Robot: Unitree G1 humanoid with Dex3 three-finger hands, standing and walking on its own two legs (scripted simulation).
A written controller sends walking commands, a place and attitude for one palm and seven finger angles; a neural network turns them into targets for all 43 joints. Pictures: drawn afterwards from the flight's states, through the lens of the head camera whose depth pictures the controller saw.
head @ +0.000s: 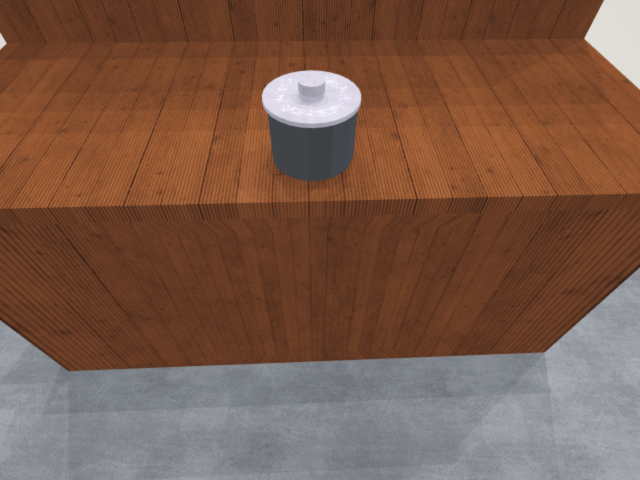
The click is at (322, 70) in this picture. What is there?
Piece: lid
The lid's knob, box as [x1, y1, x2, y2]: [298, 73, 324, 96]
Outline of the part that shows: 298,78 298,90 301,94 306,96 316,96 324,91 324,78 321,75 315,73 307,73 301,75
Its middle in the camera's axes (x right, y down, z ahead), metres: -0.02 -0.25 +0.63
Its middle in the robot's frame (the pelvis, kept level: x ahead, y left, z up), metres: +0.67 +0.06 +0.15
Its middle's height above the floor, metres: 0.92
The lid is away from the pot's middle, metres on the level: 0.00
